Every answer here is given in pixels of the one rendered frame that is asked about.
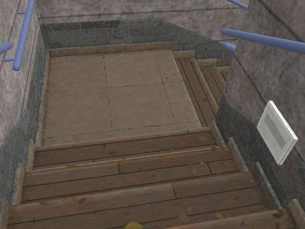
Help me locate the stairs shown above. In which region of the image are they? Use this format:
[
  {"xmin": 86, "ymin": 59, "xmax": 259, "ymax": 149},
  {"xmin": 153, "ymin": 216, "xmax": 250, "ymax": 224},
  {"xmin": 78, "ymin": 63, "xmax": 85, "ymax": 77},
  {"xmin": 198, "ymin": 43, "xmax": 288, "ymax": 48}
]
[
  {"xmin": 174, "ymin": 57, "xmax": 228, "ymax": 128},
  {"xmin": 7, "ymin": 127, "xmax": 296, "ymax": 229}
]

